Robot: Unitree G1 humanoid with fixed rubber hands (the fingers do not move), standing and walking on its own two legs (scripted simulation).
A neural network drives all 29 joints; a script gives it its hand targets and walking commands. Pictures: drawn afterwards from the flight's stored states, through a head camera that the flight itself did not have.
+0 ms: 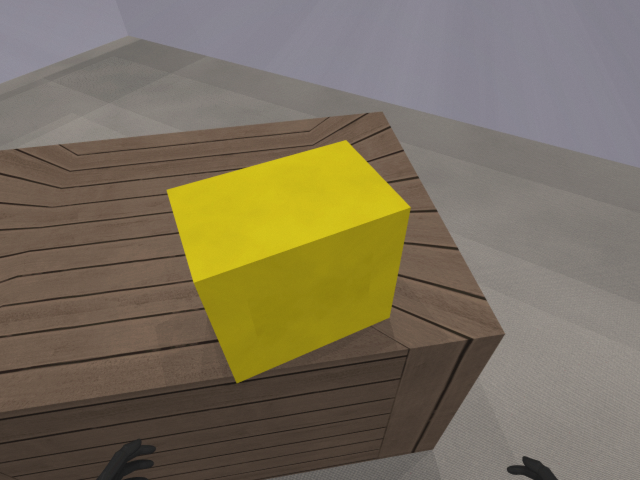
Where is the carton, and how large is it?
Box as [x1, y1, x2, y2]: [167, 140, 410, 382]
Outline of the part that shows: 345,140 167,190 194,284 236,382 241,381 389,317 410,207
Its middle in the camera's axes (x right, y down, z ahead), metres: -0.04 +0.03 +0.60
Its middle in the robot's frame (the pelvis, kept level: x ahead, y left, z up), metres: +0.45 +0.05 +0.02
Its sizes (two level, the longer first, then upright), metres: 0.278 0.179 0.256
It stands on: a pedestal, 0.65 m high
